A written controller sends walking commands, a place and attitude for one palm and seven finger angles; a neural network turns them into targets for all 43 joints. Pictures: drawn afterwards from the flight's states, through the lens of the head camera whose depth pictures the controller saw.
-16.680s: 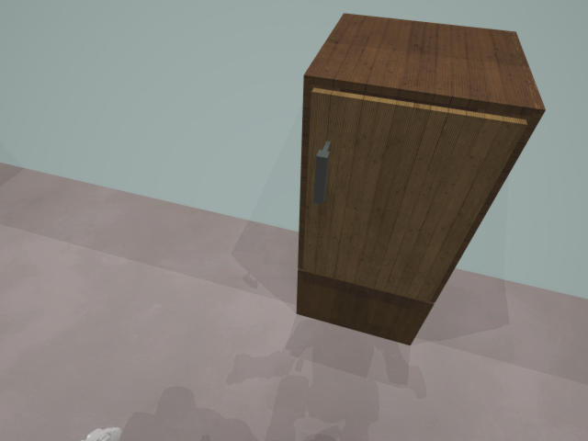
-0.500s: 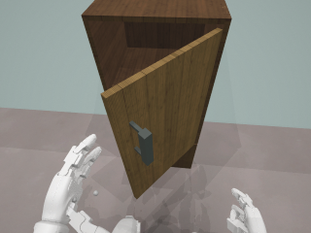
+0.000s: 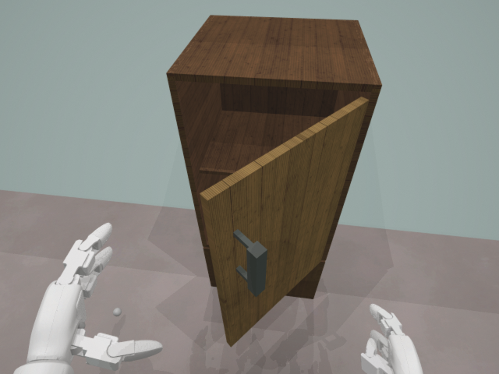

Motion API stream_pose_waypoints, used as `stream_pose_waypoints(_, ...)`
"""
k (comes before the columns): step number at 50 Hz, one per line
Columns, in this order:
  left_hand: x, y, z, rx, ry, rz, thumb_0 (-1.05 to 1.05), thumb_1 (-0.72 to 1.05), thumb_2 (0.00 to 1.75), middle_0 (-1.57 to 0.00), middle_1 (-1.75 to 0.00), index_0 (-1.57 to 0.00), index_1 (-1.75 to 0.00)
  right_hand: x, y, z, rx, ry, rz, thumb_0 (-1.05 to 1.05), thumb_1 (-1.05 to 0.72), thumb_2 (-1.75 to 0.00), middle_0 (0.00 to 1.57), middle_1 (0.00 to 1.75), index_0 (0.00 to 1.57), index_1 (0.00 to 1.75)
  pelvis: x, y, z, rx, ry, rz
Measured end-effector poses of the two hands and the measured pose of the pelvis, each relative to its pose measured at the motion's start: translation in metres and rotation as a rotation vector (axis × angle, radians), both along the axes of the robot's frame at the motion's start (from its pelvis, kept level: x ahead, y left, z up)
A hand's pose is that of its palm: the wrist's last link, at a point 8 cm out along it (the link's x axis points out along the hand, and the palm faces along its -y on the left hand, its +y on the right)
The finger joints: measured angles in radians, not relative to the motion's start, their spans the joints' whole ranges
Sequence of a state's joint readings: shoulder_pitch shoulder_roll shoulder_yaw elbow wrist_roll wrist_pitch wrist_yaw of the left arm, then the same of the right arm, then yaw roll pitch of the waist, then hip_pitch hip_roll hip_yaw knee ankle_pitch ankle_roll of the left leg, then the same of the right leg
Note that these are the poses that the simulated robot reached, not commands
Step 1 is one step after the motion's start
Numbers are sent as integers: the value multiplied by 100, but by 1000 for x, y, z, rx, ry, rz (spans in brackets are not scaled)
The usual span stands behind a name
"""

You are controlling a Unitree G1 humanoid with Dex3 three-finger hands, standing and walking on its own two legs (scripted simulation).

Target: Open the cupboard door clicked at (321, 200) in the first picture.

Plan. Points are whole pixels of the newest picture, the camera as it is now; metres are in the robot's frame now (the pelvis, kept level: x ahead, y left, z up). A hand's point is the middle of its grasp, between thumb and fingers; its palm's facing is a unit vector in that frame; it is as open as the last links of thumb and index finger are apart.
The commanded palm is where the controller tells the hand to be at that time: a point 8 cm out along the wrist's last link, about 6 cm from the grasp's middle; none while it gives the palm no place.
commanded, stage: draw the hand back to the body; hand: left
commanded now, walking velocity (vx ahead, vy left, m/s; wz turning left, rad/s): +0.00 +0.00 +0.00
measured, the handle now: (248, 262) +0.31 +0.04 +0.01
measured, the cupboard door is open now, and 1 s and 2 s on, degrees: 50 50 50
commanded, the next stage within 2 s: step back with the hand held close in 0.88 s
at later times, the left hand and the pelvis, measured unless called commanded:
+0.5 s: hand (49, 240) +0.22 +0.26 +0.19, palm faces +0.45 -0.80 -0.40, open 9.1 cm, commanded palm +0.17 +0.30 +0.21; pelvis +0.02 +0.00 +0.03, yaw -1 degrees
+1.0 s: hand (67, 240) +0.21 +0.23 +0.20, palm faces +0.44 -0.81 -0.39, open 7.4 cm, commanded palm +0.17 +0.27 +0.21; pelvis +0.02 -0.03 +0.04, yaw -1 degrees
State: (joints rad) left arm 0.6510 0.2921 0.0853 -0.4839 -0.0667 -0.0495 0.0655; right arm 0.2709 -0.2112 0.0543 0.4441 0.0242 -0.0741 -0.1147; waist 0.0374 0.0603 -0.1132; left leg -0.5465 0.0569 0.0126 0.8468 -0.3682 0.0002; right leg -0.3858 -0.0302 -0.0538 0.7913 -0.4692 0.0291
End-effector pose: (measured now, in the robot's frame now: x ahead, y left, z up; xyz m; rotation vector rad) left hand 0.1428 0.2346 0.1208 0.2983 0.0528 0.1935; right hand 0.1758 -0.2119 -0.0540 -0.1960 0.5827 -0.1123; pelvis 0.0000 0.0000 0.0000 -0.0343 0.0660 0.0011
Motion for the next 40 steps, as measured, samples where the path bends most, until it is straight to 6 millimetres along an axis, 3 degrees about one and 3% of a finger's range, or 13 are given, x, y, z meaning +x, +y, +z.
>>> stream_pose_waypoints(5,5,19,12,59,5,81,-1,-9,48,-17,-30,-17,-30,7,9,6,-9,12,27,1,-90,-90,21,30,20,30,5,4,10,7,-30,1)
stream_pose_waypoints(14,21,38,55,131,-111,137,0,22,61,-18,-30,-18,-30,19,14,15,0,9,51,1,-90,-90,21,30,20,30,18,8,24,21,-77,-9)
stream_pose_waypoints(28,31,60,95,199,-224,241,1,70,82,-20,-30,-20,-31,26,-9,22,-25,48,37,1,-90,-90,21,30,20,30,24,-4,36,30,-123,-20)
stream_pose_waypoints(40,31,37,84,164,-167,204,2,87,89,-21,-30,-20,-31,19,-32,18,-23,79,7,1,-90,-90,21,30,20,30,23,-19,39,34,-137,-23)
